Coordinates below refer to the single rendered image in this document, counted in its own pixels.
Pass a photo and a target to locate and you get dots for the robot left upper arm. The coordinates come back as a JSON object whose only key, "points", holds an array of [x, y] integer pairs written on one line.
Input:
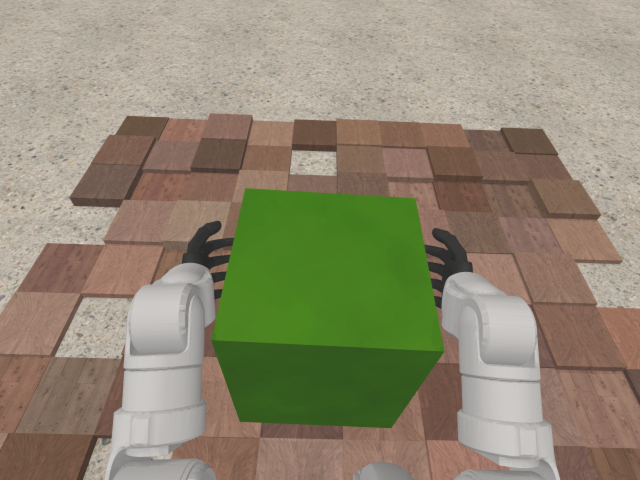
{"points": [[166, 469]]}

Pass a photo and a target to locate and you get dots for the right robot hand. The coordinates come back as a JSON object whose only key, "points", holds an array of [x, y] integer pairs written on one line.
{"points": [[455, 259]]}

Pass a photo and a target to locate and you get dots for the left robot hand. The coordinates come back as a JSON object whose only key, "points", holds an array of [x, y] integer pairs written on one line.
{"points": [[198, 251]]}

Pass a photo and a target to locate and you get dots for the left robot forearm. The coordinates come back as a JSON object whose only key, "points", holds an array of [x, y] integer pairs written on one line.
{"points": [[164, 347]]}

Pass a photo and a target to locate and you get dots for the carton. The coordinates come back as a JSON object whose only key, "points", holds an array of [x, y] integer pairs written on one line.
{"points": [[327, 314]]}

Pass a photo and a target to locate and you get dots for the right robot forearm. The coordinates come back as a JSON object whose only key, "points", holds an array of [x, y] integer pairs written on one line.
{"points": [[501, 416]]}

